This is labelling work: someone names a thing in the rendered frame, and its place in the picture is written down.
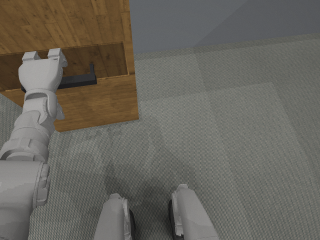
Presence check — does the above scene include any robot left shin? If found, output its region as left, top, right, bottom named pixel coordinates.
left=103, top=193, right=132, bottom=240

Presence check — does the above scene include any drawer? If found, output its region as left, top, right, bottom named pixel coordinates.
left=0, top=41, right=128, bottom=91

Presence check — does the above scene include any left robot forearm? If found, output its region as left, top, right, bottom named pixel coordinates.
left=0, top=89, right=58, bottom=164

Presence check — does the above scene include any cabinet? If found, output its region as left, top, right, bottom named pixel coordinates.
left=0, top=0, right=139, bottom=132

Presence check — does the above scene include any robot shin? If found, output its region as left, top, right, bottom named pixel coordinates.
left=103, top=193, right=132, bottom=240
left=173, top=184, right=195, bottom=235

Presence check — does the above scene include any handle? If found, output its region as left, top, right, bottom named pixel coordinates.
left=21, top=63, right=97, bottom=93

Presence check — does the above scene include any left robot upper arm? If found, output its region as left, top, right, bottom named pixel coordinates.
left=0, top=160, right=51, bottom=240

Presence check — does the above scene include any robot right shin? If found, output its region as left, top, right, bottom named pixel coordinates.
left=173, top=184, right=195, bottom=235

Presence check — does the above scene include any left robot hand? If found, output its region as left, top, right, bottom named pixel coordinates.
left=18, top=48, right=68, bottom=120

